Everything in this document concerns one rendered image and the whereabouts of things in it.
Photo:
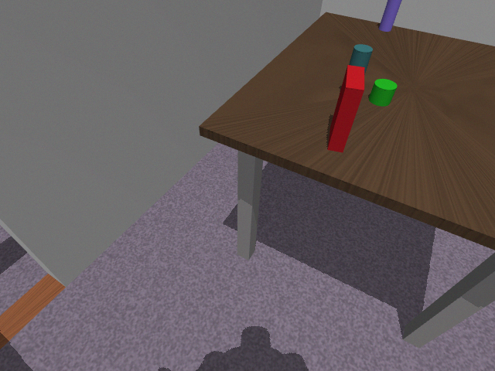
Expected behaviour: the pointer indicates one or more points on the table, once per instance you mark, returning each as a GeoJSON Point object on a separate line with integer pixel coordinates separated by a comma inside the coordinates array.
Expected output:
{"type": "Point", "coordinates": [429, 154]}

